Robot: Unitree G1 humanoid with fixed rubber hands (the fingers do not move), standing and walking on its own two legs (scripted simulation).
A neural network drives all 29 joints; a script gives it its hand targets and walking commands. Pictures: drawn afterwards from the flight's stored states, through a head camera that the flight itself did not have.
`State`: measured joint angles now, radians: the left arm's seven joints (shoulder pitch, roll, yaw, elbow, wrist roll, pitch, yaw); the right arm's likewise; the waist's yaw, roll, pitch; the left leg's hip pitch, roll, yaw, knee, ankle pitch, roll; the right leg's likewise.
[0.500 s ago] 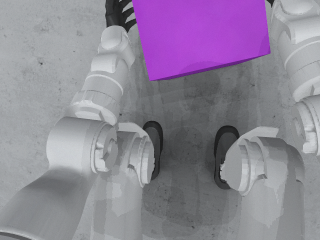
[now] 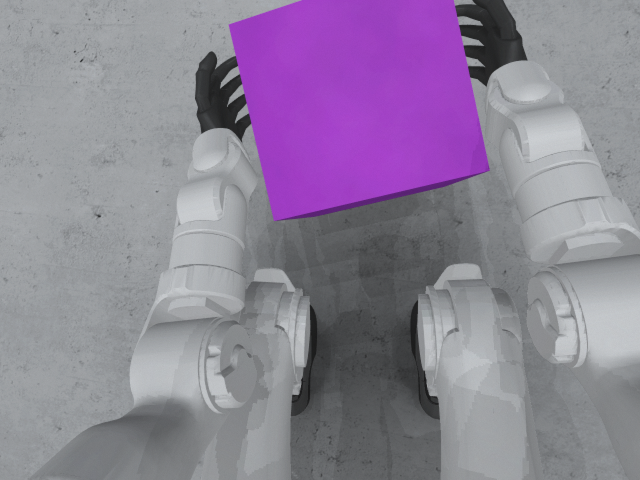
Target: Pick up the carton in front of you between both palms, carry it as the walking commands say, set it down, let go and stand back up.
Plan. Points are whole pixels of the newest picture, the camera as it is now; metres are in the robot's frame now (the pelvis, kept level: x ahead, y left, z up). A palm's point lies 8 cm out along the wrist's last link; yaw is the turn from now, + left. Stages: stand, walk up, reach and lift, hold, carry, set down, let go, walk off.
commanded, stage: reach and lift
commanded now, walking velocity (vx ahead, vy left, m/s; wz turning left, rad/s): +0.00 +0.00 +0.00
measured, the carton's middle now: (360, 123) +0.51 -0.02 -0.18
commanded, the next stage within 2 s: none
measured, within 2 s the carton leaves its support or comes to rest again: neither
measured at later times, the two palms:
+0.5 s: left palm (122, 93) +0.47 +0.13 +0.08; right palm (598, 16) +0.48 -0.17 +0.07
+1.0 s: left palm out of the picture +0.44 +0.13 +0.24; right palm out of the picture +0.43 -0.17 +0.23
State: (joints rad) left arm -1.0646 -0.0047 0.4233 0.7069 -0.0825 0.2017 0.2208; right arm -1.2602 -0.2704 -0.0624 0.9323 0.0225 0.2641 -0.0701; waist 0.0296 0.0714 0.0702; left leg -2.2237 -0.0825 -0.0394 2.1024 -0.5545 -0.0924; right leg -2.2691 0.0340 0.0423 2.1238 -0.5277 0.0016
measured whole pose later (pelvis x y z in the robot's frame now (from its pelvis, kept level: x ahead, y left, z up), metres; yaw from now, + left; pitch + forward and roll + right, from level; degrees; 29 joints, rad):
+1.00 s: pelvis +0.06 +0.01 +0.27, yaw -4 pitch +27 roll +1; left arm -0.53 -0.15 0.42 0.57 0.17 0.31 0.09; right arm -0.58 0.07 -0.33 0.64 -0.22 0.34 -0.02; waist 0.02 0.02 -0.23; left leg -1.23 -0.05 -0.07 1.22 -0.47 -0.03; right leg -1.25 0.04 0.05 1.22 -0.44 0.01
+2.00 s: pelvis +0.09 +0.01 +0.39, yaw -4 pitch -4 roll +0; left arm -0.37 -0.18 0.35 0.41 0.33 0.59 0.00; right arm -0.35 0.18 -0.32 0.39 -0.33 0.62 0.01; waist 0.00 0.01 0.02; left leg -0.17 -0.02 -0.08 0.46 -0.23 -0.01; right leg -0.19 0.02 0.07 0.45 -0.20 0.01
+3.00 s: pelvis +0.09 +0.01 +0.39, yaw -4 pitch -8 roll +0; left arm -0.33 -0.17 0.28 0.29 0.31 0.74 -0.01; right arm -0.30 0.16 -0.24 0.27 -0.30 0.77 0.00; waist 0.00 0.01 0.02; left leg -0.04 -0.02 -0.08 0.38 -0.20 -0.01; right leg -0.06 0.02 0.07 0.37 -0.17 0.01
